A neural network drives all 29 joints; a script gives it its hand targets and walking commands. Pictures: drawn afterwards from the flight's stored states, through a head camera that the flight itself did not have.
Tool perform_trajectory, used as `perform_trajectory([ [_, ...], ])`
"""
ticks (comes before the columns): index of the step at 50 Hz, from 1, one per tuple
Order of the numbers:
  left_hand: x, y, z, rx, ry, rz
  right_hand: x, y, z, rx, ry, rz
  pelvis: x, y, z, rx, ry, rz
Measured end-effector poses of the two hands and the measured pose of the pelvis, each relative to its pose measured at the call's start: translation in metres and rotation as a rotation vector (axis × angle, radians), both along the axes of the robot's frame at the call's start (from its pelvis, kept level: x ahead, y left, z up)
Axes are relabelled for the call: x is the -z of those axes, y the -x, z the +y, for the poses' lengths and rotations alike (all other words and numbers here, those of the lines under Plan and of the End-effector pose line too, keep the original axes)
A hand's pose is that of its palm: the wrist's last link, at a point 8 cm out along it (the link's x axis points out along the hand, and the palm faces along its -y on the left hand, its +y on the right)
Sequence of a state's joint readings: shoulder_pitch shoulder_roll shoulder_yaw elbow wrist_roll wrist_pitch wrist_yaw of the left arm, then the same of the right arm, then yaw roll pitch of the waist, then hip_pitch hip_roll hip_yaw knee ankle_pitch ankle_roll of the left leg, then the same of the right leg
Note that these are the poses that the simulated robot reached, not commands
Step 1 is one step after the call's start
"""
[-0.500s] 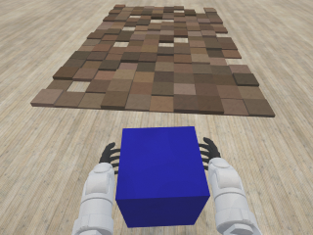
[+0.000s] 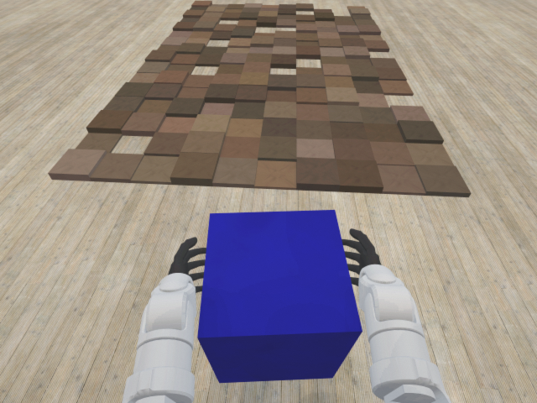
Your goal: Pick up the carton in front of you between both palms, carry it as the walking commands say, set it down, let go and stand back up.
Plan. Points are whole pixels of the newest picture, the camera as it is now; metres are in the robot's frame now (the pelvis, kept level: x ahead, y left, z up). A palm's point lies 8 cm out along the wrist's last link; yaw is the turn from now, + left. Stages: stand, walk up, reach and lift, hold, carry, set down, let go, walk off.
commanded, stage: reach and lift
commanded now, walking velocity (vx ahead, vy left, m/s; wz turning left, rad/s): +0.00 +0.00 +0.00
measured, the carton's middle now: (274, 300) +0.30 +0.00 -0.05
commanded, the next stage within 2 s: hold in 0.30 s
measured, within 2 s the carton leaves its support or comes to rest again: neither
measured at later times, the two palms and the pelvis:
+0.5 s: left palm (177, 278) +0.28 +0.15 +0.05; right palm (373, 268) +0.29 -0.15 +0.06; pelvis +0.00 +0.00 +0.00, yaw +0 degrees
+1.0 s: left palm (176, 279) +0.28 +0.15 +0.05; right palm (373, 269) +0.29 -0.15 +0.05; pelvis +0.00 +0.00 +0.00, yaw +0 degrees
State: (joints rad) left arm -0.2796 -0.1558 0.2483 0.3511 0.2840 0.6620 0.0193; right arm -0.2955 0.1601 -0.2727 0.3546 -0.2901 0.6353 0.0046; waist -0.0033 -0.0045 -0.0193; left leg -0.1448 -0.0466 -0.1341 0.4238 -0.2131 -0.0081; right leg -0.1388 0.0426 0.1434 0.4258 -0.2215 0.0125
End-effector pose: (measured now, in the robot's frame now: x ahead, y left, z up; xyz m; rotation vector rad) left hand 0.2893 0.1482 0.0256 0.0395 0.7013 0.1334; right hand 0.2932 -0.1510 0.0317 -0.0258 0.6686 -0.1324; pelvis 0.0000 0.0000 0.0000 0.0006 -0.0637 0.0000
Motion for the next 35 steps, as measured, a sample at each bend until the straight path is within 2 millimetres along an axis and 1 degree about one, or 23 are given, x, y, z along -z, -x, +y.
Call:
perform_trajectory([
  [8,-0.004,-0.001,-0.001,0.005,-0.006,0.002,-0.003,0.000,-0.001,-0.005,0.006,0.002,-0.002,-0.006,-0.001,0.000,0.000,-0.008],
  [16,-0.007,0.001,0.000,0.003,-0.007,0.000,-0.007,0.001,-0.001,-0.008,0.007,0.000,-0.002,-0.007,-0.001,-0.002,0.000,-0.016],
  [21,-0.017,0.004,0.000,0.000,-0.004,-0.028,-0.018,0.004,0.000,-0.007,0.006,-0.027,-0.003,-0.006,-0.001,-0.001,0.000,-0.025],
  [25,-0.023,0.006,0.000,0.000,-0.004,-0.031,-0.024,0.006,0.000,-0.006,0.005,-0.030,-0.003,-0.004,-0.001,-0.001,0.000,-0.040],
  [35,-0.021,0.011,0.001,-0.003,0.001,-0.009,-0.021,0.011,0.001,-0.002,0.000,-0.008,-0.002,0.006,0.000,-0.001,0.000,-0.055],
])
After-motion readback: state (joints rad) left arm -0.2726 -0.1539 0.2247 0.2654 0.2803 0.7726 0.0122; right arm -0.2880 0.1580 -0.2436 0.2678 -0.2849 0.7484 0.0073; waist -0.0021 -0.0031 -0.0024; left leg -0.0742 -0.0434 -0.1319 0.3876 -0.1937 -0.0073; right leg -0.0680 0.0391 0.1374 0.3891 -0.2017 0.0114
